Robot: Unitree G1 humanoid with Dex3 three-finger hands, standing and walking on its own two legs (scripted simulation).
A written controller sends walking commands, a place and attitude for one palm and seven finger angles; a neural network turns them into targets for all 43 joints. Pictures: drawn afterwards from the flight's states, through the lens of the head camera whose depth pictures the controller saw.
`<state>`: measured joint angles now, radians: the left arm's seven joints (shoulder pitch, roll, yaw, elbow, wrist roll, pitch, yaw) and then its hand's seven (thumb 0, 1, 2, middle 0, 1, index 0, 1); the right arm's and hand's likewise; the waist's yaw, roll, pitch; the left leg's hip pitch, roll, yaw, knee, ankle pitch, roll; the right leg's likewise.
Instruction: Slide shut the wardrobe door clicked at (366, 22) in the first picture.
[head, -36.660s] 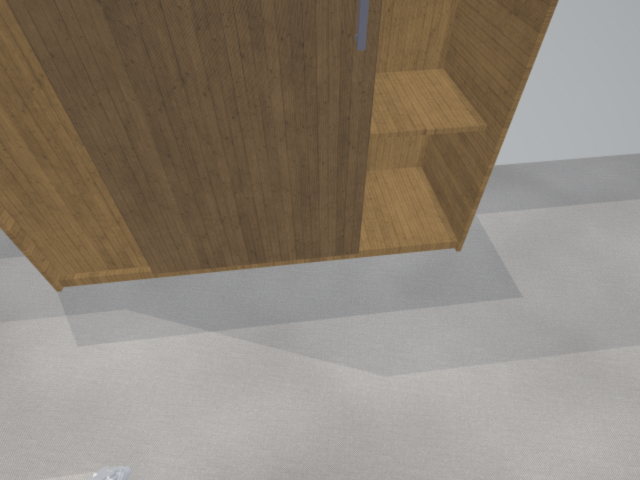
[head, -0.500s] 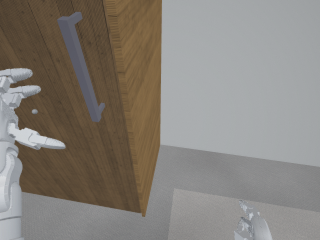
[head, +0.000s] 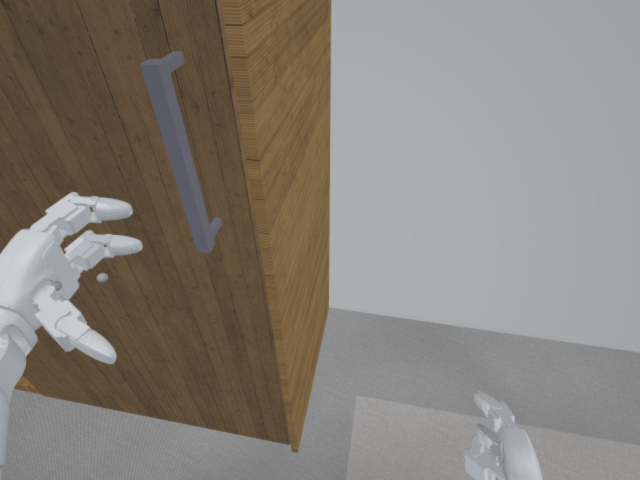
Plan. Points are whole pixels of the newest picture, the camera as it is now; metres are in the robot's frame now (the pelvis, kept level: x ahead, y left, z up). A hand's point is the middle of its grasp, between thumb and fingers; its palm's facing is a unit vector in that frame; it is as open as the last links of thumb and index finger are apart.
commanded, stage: draw the hand back to the body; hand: left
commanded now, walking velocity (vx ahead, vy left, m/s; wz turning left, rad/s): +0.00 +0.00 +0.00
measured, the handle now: (191, 163) +0.40 +0.22 +0.23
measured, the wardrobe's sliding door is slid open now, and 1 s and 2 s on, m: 0.00 0.00 0.00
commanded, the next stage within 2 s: step back with the hand held close in 1.34 s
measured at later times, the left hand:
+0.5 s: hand (75, 310) +0.20 +0.27 +0.18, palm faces +0.47 -0.84 -0.27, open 13.3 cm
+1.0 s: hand (105, 317) +0.21 +0.26 +0.16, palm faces +0.41 -0.84 -0.36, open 8.4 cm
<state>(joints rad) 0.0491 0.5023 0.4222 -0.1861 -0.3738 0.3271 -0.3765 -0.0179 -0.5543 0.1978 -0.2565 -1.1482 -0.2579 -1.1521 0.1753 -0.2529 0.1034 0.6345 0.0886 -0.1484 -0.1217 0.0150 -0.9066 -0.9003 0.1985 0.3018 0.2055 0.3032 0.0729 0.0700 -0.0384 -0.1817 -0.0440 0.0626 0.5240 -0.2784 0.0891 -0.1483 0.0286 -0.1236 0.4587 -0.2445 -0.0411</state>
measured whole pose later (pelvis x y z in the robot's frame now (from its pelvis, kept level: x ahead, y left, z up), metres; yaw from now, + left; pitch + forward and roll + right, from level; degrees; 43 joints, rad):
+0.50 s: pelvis -0.01 +0.00 +0.00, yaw -1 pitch -5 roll -2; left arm 0.29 0.35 0.37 -0.35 -0.13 -0.03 0.09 -0.01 -0.23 0.35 -0.25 -0.96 -0.25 -0.96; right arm 0.21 -0.24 0.04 0.64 0.02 -0.18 -0.04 0.01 -0.91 -0.90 0.20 0.30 0.20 0.30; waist 0.08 0.05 0.01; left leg -0.16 -0.04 0.08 0.48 -0.25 0.09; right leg -0.13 0.04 -0.10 0.42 -0.20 -0.04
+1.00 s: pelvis +0.01 +0.00 +0.01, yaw -2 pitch -5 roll -1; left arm 0.44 0.35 0.31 -0.37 -0.08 -0.09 0.10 0.00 0.65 0.78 -0.22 -0.44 -0.22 -0.44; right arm 0.21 -0.24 0.00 0.63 0.01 -0.12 -0.04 0.01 -0.91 -0.90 0.20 0.30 0.20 0.30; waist 0.07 0.06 0.01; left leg -0.10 -0.04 0.10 0.42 -0.25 0.08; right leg -0.08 0.04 -0.08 0.38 -0.22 -0.04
